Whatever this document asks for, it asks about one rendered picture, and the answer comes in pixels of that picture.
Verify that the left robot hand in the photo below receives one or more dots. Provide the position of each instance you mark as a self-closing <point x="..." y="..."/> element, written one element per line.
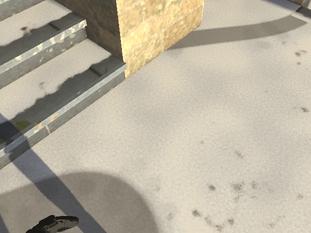
<point x="53" y="224"/>

